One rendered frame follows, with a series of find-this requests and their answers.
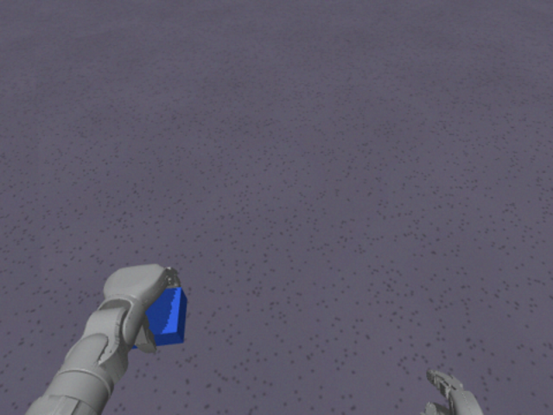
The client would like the right robot hand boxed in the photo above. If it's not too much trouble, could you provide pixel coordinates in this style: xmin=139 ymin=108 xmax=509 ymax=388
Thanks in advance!
xmin=420 ymin=369 xmax=484 ymax=415

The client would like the small box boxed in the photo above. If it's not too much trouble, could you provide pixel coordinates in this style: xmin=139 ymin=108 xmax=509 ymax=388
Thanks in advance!
xmin=132 ymin=287 xmax=188 ymax=349

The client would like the left robot hand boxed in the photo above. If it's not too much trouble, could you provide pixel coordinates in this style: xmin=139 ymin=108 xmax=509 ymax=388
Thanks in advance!
xmin=103 ymin=264 xmax=181 ymax=353

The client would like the left robot arm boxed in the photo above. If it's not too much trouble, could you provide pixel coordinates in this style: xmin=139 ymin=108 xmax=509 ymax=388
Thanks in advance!
xmin=24 ymin=295 xmax=145 ymax=415

